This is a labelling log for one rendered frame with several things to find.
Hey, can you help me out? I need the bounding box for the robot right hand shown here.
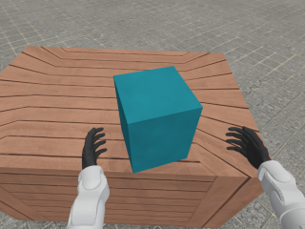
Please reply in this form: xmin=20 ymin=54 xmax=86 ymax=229
xmin=226 ymin=126 xmax=271 ymax=170

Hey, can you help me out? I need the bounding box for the robot right forearm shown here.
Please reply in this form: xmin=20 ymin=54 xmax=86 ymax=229
xmin=256 ymin=160 xmax=305 ymax=229

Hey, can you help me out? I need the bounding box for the pedestal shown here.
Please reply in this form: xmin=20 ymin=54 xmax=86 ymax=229
xmin=0 ymin=46 xmax=272 ymax=229

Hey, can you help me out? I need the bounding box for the carton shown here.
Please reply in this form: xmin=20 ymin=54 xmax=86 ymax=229
xmin=113 ymin=66 xmax=203 ymax=174

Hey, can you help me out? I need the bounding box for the robot left hand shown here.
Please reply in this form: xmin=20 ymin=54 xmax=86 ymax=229
xmin=82 ymin=127 xmax=108 ymax=170

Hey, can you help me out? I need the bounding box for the robot left forearm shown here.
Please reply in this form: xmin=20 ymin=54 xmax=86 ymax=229
xmin=67 ymin=165 xmax=110 ymax=229

